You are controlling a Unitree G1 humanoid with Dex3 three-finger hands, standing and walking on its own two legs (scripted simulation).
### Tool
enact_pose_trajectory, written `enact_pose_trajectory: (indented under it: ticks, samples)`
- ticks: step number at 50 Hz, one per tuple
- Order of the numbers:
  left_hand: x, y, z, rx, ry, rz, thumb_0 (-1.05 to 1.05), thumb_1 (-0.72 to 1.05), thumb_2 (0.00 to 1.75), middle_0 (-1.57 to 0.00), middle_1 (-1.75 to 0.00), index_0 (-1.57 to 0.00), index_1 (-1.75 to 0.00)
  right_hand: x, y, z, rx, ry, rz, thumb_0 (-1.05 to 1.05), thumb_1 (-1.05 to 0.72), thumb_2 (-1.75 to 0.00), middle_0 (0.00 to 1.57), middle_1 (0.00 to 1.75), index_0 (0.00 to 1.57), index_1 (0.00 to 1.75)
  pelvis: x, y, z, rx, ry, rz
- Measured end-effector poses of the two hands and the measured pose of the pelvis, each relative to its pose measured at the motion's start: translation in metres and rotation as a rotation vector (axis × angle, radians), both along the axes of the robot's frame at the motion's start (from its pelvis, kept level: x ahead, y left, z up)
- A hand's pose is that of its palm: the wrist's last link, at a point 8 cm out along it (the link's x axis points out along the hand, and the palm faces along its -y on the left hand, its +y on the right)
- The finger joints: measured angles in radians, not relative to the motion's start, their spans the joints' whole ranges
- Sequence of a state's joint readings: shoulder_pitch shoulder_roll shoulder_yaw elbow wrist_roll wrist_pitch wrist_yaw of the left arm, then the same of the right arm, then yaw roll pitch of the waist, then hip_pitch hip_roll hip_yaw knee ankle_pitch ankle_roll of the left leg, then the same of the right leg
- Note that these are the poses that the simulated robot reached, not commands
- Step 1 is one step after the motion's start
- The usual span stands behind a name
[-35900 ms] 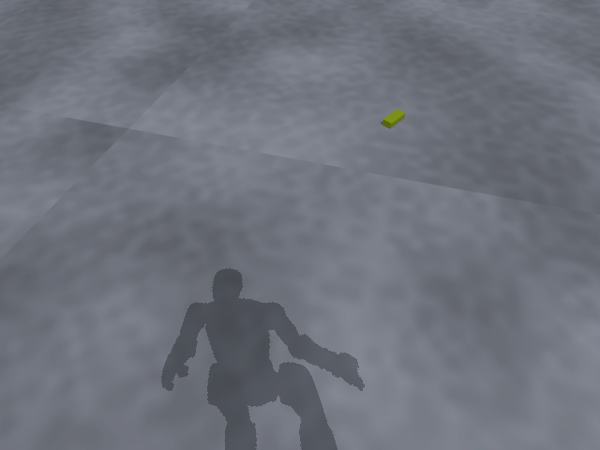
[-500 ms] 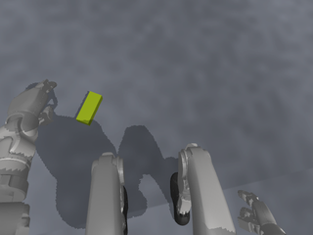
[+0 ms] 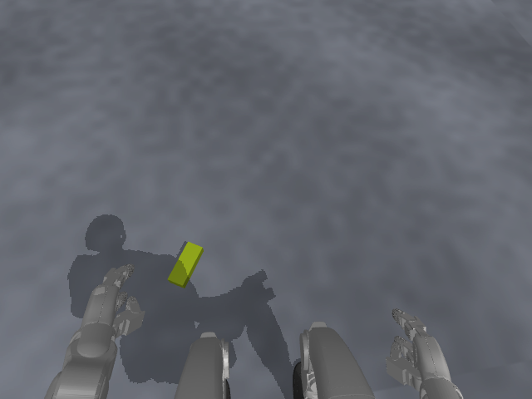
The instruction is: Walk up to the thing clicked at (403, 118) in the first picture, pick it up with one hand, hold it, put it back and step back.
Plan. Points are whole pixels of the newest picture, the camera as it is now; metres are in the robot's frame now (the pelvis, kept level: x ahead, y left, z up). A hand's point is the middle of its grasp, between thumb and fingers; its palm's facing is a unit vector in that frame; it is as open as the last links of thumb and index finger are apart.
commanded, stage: home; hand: left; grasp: from above
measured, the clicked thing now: (186, 264) +0.52 +0.23 -0.62
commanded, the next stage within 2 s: none
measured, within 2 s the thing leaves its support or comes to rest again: neither
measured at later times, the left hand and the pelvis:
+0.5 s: hand (112, 351) +0.20 +0.18 +0.04, palm faces +0.09 -0.97 -0.21, open 7.4 cm; pelvis +0.05 +0.00 +0.08, yaw +2 degrees
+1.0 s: hand (114, 350) +0.20 +0.18 +0.03, palm faces +0.07 -0.98 -0.21, open 7.4 cm; pelvis +0.05 +0.00 +0.08, yaw +1 degrees
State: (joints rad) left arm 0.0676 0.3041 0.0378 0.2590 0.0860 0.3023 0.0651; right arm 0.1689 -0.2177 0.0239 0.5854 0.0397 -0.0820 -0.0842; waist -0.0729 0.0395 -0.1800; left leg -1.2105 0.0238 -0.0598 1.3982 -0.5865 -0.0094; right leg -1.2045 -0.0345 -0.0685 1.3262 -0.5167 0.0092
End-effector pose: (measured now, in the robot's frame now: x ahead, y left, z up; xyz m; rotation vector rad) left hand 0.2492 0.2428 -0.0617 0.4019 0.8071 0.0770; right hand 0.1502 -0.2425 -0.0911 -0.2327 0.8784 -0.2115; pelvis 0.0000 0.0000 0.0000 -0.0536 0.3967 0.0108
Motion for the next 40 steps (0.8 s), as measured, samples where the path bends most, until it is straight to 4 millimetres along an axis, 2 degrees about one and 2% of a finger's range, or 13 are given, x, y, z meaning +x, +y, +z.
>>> enact_pose_trajectory:
  ticks: [9,14,18,23,29,40]
  samples:
    - [-0.029,-0.014,0.064,-0.138,0.019,0.142,0.01,0.90,0.90,-0.20,-0.30,-0.20,-0.30,0.006,-0.007,0.063,-0.044,-0.070,-0.036,0.01,-0.90,-0.90,0.20,0.30,0.20,0.30,0.025,-0.004,0.053,0.005,-0.106,0.008]
    - [-0.043,-0.015,0.098,-0.167,0.002,0.171,0.01,0.90,0.90,-0.20,-0.30,-0.20,-0.30,0.021,-0.005,0.091,-0.053,-0.148,-0.038,0.01,-0.90,-0.90,0.20,0.30,0.20,0.30,0.038,-0.003,0.073,0.007,-0.152,0.012]
    - [-0.054,-0.014,0.116,-0.171,-0.002,0.175,0.01,0.90,0.90,-0.20,-0.30,-0.20,-0.30,0.038,-0.001,0.106,-0.051,-0.214,-0.022,0.01,-0.90,-0.90,0.20,0.30,0.20,0.30,0.046,-0.002,0.081,0.009,-0.179,0.016]
    - [-0.065,-0.011,0.124,-0.174,0.003,0.182,0.01,0.90,0.90,-0.20,-0.30,-0.20,-0.30,0.058,0.005,0.117,-0.044,-0.281,0.012,0.01,-0.90,-0.90,0.20,0.30,0.20,0.30,0.050,-0.001,0.085,0.012,-0.201,0.022]
    - [-0.069,-0.010,0.121,-0.180,0.015,0.188,0.01,0.90,0.90,-0.20,-0.30,-0.20,-0.30,0.071,0.010,0.121,-0.044,-0.314,0.052,0.01,-0.90,-0.90,0.20,0.30,0.20,0.30,0.050,-0.002,0.084,0.016,-0.210,0.027]
    - [-0.064,-0.011,0.121,-0.180,0.001,0.172,0.01,0.91,0.90,-0.20,-0.30,-0.20,-0.30,0.058,0.006,0.114,-0.054,-0.267,0.045,0.01,-0.90,-0.90,0.20,0.30,0.20,0.30,0.049,-0.002,0.084,0.015,-0.216,0.026]
